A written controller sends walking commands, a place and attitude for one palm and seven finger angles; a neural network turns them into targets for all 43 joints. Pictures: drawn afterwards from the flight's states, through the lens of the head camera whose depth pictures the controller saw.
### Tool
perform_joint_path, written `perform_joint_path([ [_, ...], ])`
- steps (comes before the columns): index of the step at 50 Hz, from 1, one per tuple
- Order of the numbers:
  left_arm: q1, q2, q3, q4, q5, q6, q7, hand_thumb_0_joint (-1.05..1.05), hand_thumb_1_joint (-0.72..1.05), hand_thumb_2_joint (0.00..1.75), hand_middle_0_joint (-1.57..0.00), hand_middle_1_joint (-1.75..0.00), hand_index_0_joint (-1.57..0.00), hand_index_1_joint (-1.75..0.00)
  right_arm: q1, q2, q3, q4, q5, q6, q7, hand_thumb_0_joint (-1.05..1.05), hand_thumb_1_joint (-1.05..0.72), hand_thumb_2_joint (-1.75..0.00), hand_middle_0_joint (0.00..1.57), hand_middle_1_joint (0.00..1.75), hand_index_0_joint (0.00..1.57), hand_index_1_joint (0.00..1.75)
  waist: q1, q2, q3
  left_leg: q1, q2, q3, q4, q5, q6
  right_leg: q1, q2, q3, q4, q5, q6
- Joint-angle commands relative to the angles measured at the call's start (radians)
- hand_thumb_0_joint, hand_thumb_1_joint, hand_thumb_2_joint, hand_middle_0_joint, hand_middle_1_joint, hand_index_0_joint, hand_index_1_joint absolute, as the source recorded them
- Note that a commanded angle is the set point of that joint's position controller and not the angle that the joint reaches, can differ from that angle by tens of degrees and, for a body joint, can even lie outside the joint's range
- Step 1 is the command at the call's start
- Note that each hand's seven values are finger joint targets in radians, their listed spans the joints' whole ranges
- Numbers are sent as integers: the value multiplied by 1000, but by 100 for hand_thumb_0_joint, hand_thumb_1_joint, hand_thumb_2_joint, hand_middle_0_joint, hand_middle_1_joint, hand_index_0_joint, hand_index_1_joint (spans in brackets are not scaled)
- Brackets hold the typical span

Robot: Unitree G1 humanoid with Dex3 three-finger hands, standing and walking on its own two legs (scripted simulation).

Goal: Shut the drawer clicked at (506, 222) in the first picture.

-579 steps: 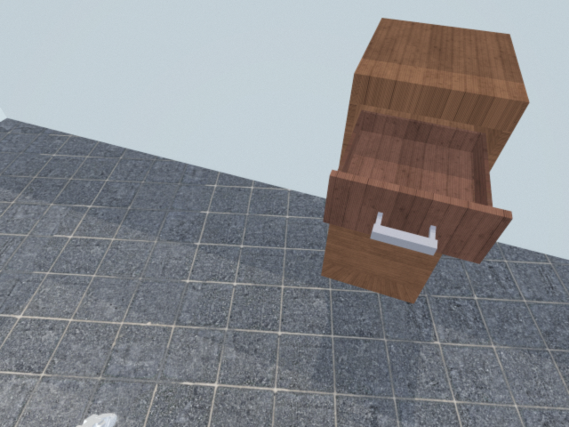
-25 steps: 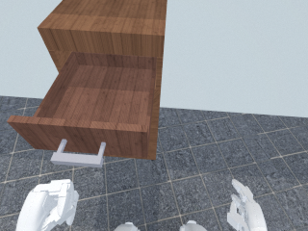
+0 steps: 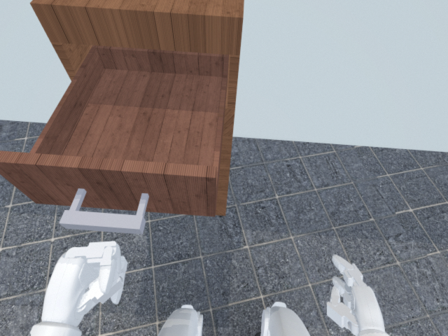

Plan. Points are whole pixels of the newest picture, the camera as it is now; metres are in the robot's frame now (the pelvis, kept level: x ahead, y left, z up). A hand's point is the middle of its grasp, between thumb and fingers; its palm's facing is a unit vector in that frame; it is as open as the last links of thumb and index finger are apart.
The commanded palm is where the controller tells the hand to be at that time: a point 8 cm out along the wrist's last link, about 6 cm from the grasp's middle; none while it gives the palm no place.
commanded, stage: bring the fist close to the handle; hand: left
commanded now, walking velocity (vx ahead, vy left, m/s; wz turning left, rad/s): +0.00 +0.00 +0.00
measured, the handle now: (108, 209) +0.30 +0.21 +0.06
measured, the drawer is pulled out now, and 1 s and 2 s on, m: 0.29 0.28 0.15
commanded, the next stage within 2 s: push the drawer shut in 0.26 s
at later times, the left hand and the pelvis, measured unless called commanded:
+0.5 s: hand (119, 277) +0.20 +0.17 +0.06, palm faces -0.01 -1.00 -0.07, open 3.2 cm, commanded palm +0.18 +0.23 +0.06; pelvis +0.00 -0.01 +0.00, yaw +0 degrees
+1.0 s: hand (121, 250) +0.24 +0.18 +0.05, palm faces -0.03 -1.00 -0.08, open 2.8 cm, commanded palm +0.24 +0.23 +0.06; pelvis -0.01 -0.01 +0.00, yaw +1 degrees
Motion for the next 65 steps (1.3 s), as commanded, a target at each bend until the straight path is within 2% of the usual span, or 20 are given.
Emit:
perform_joint_path([
  [1, 78, 107, 98, -221, -22, -52, 20, 0, 90, 90, -140, -160, -140, -160, -27, -121, -67, -172, 12, -36, -10, 0, -90, -90, 20, 30, 20, 30, 8, 9, -249, 103, -24, -30, -231, 382, -10, 268, 59, 24, -137, 197, -26],
  [3, 103, 86, 92, -204, -28, -42, 21, 0, 90, 90, -140, -160, -140, -160, -29, -117, -68, -178, 17, -22, -10, 0, -90, -90, 20, 30, 20, 30, 4, -1, -216, 86, -26, -24, -234, 357, -10, 265, 58, 23, -148, 185, -23],
  [6, 70, 99, 104, -172, -30, -40, 17, 0, 90, 90, -140, -160, -140, -160, -40, -123, -66, -177, 19, -13, -17, 0, -90, -90, 20, 30, 20, 30, -8, -36, -178, 53, -25, -28, -229, 301, -6, 246, 60, 28, -159, 131, -22],
  [8, 63, 90, 85, -191, -32, -49, 7, 0, 90, 90, -140, -160, -140, -160, -34, -124, -63, -181, 19, -16, -16, 0, -90, -90, 20, 30, 20, 30, -13, 4, -177, 64, -26, -25, -227, 298, -6, 234, 56, 32, -160, 130, -22],
  [13, 60, 104, 79, -230, -39, -81, -11, 0, 90, 90, -140, -160, -140, -160, -23, -125, -62, -179, 15, -29, -15, 0, -90, -90, 20, 30, 20, 30, -10, 39, -225, 92, -27, -24, -212, 345, -6, 246, 54, 38, -149, 174, -25],
  [18, 90, 95, 80, -216, -38, -81, -3, 0, 90, 90, -140, -160, -140, -160, -24, -121, -65, -178, 15, -24, -11, 0, -90, -90, 20, 30, 20, 30, -7, 33, -207, 92, -27, -25, -216, 359, -8, 244, 56, 28, -143, 186, -25],
  [22, 11, 104, 84, -191, -26, -66, 13, 0, 90, 90, -140, -160, -140, -160, -21, -128, -61, -179, 13, -10, -17, 0, -90, -90, 20, 30, 20, 30, -25, 9, -176, 61, -27, -24, -213, 297, -4, 215, 56, 32, -151, 127, -22],
  [25, -16, 112, 97, -174, -32, -62, 14, 0, 90, 90, -140, -160, -140, -160, -15, -132, -59, -179, 14, -9, -21, 0, -90, -90, 20, 30, 20, 30, -25, -2, -181, 52, -28, -21, -210, 272, -2, 221, 55, 43, -167, 101, -21],
  [32, -103, 140, 119, -157, -41, -54, -1, 0, 90, 90, -140, -160, -140, -160, -3, -138, -52, -169, 13, -10, -26, 0, -90, -90, 20, 30, 20, 30, -20, 33, -248, 79, -28, -17, -211, 326, 0, 264, 53, 50, -163, 161, -22],
  [36, -171, 159, 138, -90, -48, -32, -4, 0, 90, 90, -140, -160, -140, -160, -4, -147, -47, -154, 13, -8, -29, 0, -90, -90, 20, 30, 20, 30, -34, 7, -211, 49, -27, -16, -210, 295, 2, 259, 52, 57, -183, 129, -18],
  [38, -242, 150, 120, -90, -48, -40, -5, 0, 90, 90, -140, -160, -140, -160, 2, -153, -44, -151, 14, -14, -30, 0, -90, -90, 20, 30, 20, 30, -49, 14, -197, 53, -28, -17, -211, 267, 3, 230, 50, 58, -190, 96, -16],
  [42, -310, 160, 128, -74, -51, -56, -5, 0, 90, 90, -140, -160, -140, -160, 10, -161, -43, -133, 11, -27, -32, 0, -90, -90, 20, 30, 20, 30, -48, 32, -229, 71, -28, -20, -211, 285, 2, 224, 48, 53, -178, 115, -19],
  [43, -320, 145, 112, -57, -53, -54, -8, 0, 90, 90, -140, -160, -140, -160, 13, -160, -42, -132, 11, -30, -32, 0, -90, -90, 20, 30, 20, 30, -53, 15, -219, 71, -28, -21, -213, 277, 2, 222, 49, 51, -182, 108, -17],
  [46, -423, 166, 113, -44, -50, -59, -12, 0, 90, 90, -140, -160, -140, -160, 13, -170, -39, -118, 10, -36, -36, 0, -90, -90, 20, 30, 20, 30, -66, 18, -228, 59, -28, -22, -206, 250, 5, 211, 48, 58, -182, 79, -16],
  [50, -475, 164, 111, -2, -49, -45, -20, 0, 90, 90, -140, -160, -140, -160, 11, -173, -37, -108, 15, -40, -37, 0, -90, -90, 20, 30, 20, 30, -59, 23, -244, 69, -31, -22, -225, 227, 3, 221, 45, 59, -193, 59, -15],
  [51, -511, 173, 108, 13, -47, -38, -20, 0, 90, 90, -140, -160, -140, -160, 11, -177, -35, -105, 15, -37, -39, 0, -90, -90, 20, 30, 20, 30, -68, 18, -236, 67, -29, -26, -229, 218, 6, 209, 48, 55, -191, 53, -16],
  [53, -546, 184, 122, 30, -47, -27, -20, 0, 90, 90, -140, -160, -140, -160, 9, -176, -35, -99, 16, -37, -40, 0, -90, -90, 20, 30, 20, 30, -58, 44, -254, 75, -31, -22, -234, 218, 4, 224, 44, 63, -197, 55, -16],
  [57, -630, 181, 122, 85, -46, -8, -14, 0, 90, 90, -140, -160, -140, -160, 9, -178, -31, -89, 18, -32, -42, 0, -90, -90, 20, 30, 20, 30, -67, 13, -254, 78, -30, -25, -248, 208, 6, 225, 46, 60, -204, 52, -14],
  [62, -707, 181, 113, 129, -33, 3, -2, 0, 90, 90, -140, -160, -140, -160, 13, -178, -27, -83, 17, -24, -36, 0, -90, -90, 20, 30, 20, 30, -61, 58, -256, 118, -29, -32, -275, 224, -2, 214, 46, 47, -199, 77, -19],
  [65, -737, 180, 117, 178, -30, 5, 9, 0, 90, 90, -140, -160, -140, -160, 17, -179, -28, -80, 15, -19, -33, 0, -90, -90, 20, 30, 20, 30, -61, 19, -249, 106, -29, -28, -280, 211, -2, 229, 45, 53, -211, 69, -17],
])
